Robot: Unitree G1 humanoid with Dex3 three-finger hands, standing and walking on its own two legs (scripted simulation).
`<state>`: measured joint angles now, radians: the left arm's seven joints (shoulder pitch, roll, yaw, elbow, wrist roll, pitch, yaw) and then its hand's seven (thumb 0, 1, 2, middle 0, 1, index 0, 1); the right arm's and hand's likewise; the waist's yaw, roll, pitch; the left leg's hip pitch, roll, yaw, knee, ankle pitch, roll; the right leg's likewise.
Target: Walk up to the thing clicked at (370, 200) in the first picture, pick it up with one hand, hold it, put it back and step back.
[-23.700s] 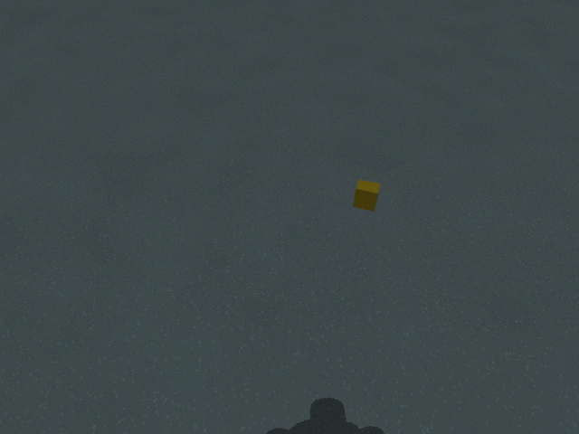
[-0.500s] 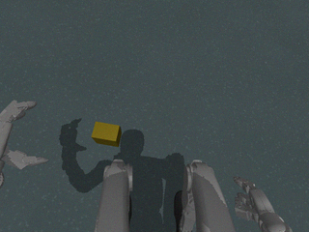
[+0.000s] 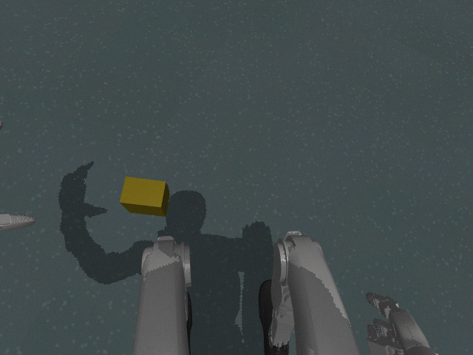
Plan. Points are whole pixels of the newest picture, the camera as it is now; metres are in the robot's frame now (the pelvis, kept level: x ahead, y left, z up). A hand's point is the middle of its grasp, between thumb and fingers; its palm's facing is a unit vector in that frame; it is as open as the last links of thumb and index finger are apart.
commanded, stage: go down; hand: left
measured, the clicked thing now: (147, 197) +0.46 +0.22 -0.39
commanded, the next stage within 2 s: none
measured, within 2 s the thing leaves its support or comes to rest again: neither
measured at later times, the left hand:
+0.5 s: hand out of the picture +0.36 +0.39 -0.04, palm faces +0.00 -0.83 -0.56, open 14.7 cm
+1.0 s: hand out of the picture +0.35 +0.40 -0.05, palm faces -0.03 -0.85 -0.52, open 15.2 cm
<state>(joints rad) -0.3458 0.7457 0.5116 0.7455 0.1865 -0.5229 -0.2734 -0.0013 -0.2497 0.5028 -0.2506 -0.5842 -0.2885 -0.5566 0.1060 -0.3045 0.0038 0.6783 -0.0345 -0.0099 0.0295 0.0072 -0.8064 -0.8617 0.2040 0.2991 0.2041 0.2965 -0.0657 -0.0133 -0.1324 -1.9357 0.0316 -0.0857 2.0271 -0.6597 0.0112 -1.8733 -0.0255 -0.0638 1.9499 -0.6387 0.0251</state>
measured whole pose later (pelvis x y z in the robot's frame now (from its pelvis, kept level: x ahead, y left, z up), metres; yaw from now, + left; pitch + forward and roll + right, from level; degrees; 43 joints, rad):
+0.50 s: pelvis -0.01 -0.01 -0.04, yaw +0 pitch +30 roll -7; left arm -0.44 0.85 0.60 0.87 0.10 -0.56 -0.47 0.00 -0.26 0.43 -0.11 -0.53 -0.15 -0.49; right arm 0.07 -0.32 0.05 0.69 -0.05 -0.03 0.02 0.01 -0.79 -0.86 0.20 0.30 0.21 0.30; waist -0.06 -0.02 -0.10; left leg -2.02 0.03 -0.11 2.14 -0.66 0.00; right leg -1.96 -0.02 -0.08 2.06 -0.64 0.01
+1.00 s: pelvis -0.01 +0.00 -0.05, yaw -1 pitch +30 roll -7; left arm -0.43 0.90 0.66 0.89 0.03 -0.58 -0.59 0.00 -0.29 0.34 -0.04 -0.51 -0.11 -0.44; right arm 0.07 -0.34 0.07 0.71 -0.06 -0.06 0.00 0.01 -0.79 -0.86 0.21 0.30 0.21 0.30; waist -0.06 -0.03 -0.08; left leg -2.06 0.03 -0.12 2.19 -0.66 0.00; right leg -1.99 -0.02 -0.08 2.10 -0.63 0.02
